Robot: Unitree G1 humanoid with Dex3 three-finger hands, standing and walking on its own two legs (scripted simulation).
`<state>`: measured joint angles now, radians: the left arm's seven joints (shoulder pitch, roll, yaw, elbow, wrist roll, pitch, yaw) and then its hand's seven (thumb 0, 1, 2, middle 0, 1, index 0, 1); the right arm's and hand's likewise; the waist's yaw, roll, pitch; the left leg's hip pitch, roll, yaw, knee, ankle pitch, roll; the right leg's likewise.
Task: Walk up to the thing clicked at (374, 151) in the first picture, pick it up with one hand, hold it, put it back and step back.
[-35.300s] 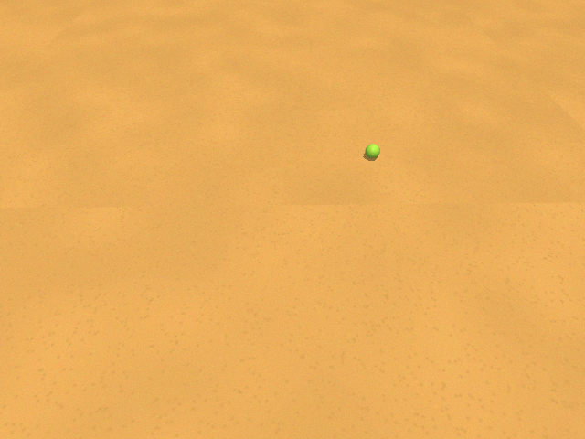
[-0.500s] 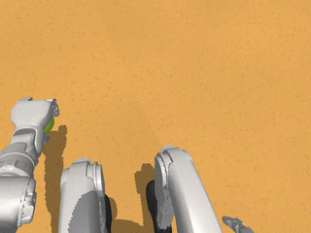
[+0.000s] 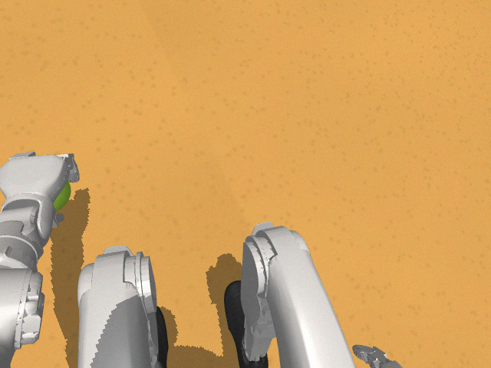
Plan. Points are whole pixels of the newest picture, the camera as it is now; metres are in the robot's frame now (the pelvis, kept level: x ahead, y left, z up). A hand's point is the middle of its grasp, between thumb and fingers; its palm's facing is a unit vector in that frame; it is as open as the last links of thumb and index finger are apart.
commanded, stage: lower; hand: left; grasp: from above
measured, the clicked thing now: (43, 190) +0.44 +0.26 -0.20
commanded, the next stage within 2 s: rest in 0.14 s
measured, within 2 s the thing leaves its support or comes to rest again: rests again in 1.92 s
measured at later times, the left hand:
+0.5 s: hand (64, 194) +0.44 +0.24 -0.25, palm faces -0.46 -0.09 -0.88, open 9.5 cm
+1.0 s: hand (71, 195) +0.45 +0.24 -0.28, palm faces -0.45 -0.11 -0.89, open 9.2 cm
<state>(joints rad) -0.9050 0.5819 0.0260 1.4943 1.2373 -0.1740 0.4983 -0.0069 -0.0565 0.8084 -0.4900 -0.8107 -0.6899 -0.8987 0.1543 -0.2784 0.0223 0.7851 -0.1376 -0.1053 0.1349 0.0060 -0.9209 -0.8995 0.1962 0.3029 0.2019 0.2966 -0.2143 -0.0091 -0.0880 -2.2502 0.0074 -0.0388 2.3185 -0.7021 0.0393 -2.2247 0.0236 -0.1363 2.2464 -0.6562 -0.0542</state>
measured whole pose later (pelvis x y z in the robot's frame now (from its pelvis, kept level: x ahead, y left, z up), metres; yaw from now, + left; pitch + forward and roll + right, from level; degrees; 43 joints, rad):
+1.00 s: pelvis +0.00 +0.01 -0.05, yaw -5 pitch +31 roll -10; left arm -0.96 0.76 0.15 1.69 1.31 -0.23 0.66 -0.01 -0.03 0.78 -0.46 -0.84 -0.64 -0.94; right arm 0.14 -0.31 0.12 0.77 -0.23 -0.22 0.27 0.01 -0.90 -0.89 0.20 0.30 0.20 0.30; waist -0.32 -0.06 0.05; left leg -2.36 0.02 -0.11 2.53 -0.73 0.05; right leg -2.30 0.03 -0.22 2.39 -0.65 -0.05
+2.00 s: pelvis +0.00 +0.01 -0.05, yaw -8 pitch +29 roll -13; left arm -0.98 0.87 0.13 1.74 1.30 -0.24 0.72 0.00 -0.12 0.79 -0.33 -0.91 -0.43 -0.93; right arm 0.11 -0.34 0.20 0.74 -0.25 -0.30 0.35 0.01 -0.91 -0.89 0.20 0.30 0.20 0.30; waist -0.35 -0.10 0.12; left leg -2.34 0.03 -0.17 2.55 -0.74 0.05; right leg -2.26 0.05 -0.27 2.37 -0.63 -0.03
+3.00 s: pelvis +0.00 +0.01 -0.04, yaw -6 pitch +33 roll -12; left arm -0.83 0.73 0.10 1.38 1.20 -0.15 0.61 0.00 -0.52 1.00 -0.08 -1.00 -0.08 -1.00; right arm 0.17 -0.32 0.12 0.77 -0.18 -0.25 0.36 0.01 -0.91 -0.90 0.20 0.30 0.20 0.30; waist -0.26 -0.02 -0.03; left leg -2.33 0.02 -0.13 2.49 -0.75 0.05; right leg -2.27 0.04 -0.23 2.34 -0.66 -0.04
